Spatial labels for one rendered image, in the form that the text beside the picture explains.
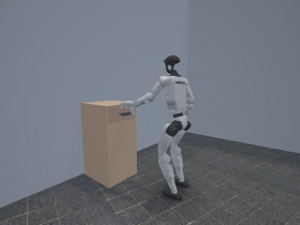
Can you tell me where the robot left hand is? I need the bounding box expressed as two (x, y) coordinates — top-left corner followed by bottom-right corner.
(120, 100), (135, 115)

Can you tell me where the robot head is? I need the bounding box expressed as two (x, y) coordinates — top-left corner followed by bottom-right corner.
(164, 55), (182, 77)

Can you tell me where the handle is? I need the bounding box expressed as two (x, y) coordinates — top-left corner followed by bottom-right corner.
(119, 112), (131, 116)

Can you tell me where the cabinet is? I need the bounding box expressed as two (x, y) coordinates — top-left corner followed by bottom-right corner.
(81, 100), (137, 188)

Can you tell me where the robot left forearm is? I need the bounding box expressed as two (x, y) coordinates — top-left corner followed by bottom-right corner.
(130, 93), (151, 108)

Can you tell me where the robot right upper arm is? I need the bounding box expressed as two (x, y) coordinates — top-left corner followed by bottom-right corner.
(184, 78), (195, 105)

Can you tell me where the robot left upper arm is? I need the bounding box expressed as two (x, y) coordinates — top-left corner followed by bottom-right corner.
(147, 76), (171, 102)

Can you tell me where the drawer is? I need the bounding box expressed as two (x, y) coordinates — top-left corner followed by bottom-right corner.
(108, 105), (135, 124)

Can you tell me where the robot right forearm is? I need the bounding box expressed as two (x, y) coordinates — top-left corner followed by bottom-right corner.
(184, 102), (195, 120)

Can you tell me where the left robot foot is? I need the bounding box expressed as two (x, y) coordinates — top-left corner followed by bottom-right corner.
(161, 189), (182, 201)

